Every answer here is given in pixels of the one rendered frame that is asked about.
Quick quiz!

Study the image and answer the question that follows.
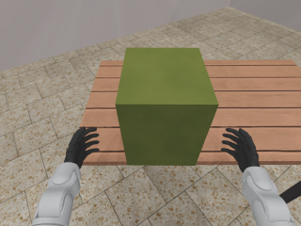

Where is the right robot hand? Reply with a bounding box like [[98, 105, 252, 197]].
[[221, 128, 260, 173]]

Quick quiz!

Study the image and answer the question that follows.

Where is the carton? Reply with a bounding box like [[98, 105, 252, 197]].
[[115, 47, 219, 166]]

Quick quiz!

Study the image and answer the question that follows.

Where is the left robot forearm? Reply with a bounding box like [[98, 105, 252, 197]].
[[31, 162, 82, 226]]

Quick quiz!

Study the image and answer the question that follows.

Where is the left robot hand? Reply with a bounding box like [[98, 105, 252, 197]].
[[64, 126, 100, 169]]

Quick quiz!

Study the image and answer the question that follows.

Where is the right robot forearm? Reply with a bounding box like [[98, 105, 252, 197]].
[[241, 166, 296, 226]]

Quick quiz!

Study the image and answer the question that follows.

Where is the table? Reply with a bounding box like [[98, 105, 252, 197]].
[[79, 59, 301, 203]]

